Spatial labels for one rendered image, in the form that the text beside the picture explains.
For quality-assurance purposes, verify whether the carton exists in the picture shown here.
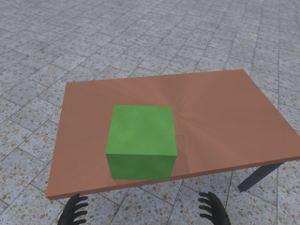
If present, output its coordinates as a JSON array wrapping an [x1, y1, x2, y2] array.
[[105, 105, 177, 181]]

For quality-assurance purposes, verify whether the right robot hand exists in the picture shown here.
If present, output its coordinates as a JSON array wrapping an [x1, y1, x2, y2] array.
[[198, 191, 232, 225]]

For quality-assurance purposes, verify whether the table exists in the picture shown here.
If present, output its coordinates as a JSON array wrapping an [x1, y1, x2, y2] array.
[[45, 69, 300, 201]]

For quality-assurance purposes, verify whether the left robot hand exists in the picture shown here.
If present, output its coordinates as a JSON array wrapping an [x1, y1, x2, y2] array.
[[57, 193, 89, 225]]

